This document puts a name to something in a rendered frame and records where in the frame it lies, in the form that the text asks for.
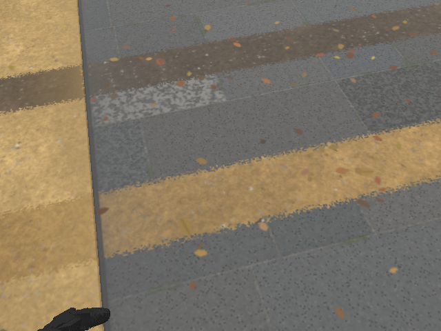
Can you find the robot left hand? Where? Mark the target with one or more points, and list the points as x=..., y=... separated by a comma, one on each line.
x=78, y=320

